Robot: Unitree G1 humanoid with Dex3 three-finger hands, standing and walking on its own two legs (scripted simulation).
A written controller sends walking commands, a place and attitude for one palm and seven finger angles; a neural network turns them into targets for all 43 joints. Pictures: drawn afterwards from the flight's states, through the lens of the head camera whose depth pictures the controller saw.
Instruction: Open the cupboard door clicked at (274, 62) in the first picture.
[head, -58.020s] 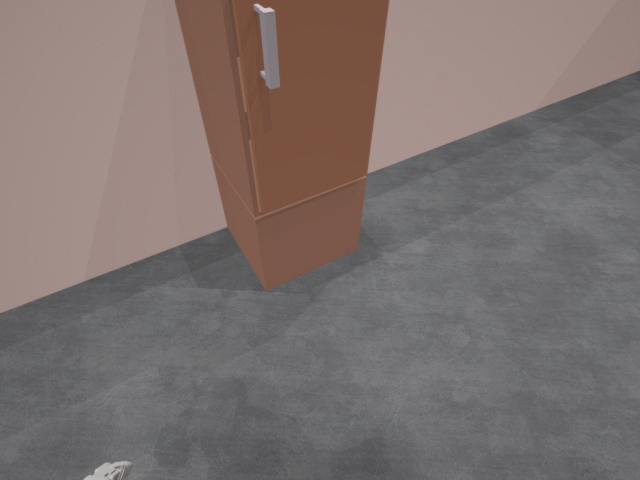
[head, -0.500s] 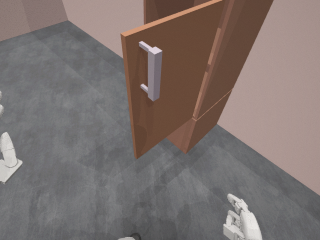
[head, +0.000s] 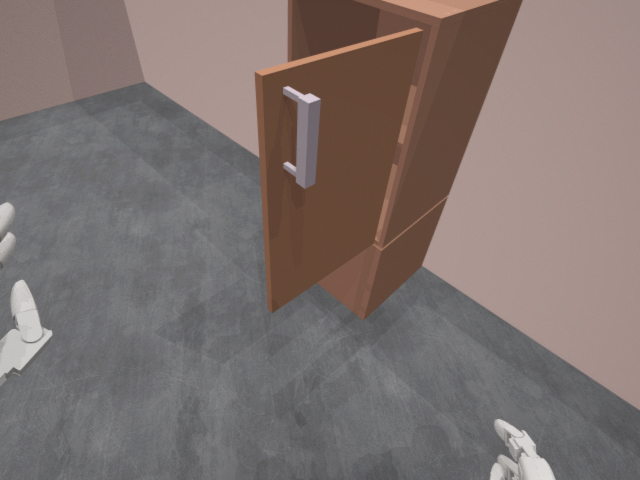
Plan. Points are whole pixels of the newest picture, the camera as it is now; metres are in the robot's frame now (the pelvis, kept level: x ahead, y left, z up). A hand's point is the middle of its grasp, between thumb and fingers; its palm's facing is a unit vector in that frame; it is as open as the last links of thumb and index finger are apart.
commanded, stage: stop stepping back and stand still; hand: left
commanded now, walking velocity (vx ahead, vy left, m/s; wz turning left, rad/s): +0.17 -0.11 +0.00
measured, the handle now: (298, 138) +0.59 +0.07 +0.15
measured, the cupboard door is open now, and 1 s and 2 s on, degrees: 87 87 87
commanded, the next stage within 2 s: let the arm hang, fingers relaxed in 0.26 s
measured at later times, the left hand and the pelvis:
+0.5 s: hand (133, 421) +0.20 +0.24 -0.03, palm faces +0.17 -0.91 -0.39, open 7.4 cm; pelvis -0.01 +0.00 -0.01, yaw +3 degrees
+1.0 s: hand out of the picture -0.01 +0.19 -0.16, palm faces +0.11 -0.96 -0.25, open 7.3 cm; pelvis -0.02 -0.01 +0.01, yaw +5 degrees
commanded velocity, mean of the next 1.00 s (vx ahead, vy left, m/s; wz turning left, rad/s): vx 0.03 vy -0.01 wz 0.00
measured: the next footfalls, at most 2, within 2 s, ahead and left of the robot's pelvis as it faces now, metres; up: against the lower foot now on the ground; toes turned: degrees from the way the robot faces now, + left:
none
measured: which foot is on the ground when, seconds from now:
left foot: down 0.00-1.00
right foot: down 0.00-1.00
